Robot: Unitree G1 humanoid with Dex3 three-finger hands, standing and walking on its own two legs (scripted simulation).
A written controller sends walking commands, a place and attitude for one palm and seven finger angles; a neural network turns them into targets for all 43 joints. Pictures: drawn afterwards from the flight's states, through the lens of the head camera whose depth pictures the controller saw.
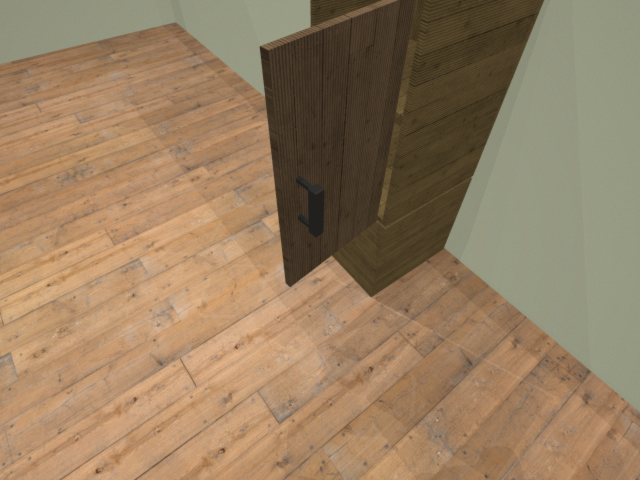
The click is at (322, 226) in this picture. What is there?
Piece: cupboard door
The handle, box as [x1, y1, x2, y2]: [296, 176, 323, 236]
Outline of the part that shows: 299,176 296,178 296,181 308,191 309,218 307,219 301,214 298,216 298,219 309,228 309,232 314,236 317,236 323,230 323,189 316,184 313,186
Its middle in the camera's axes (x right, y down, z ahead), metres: -0.03 -0.06 +0.77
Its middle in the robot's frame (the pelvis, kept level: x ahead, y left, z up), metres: +0.61 +0.06 -0.08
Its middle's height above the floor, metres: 0.71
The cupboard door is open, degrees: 98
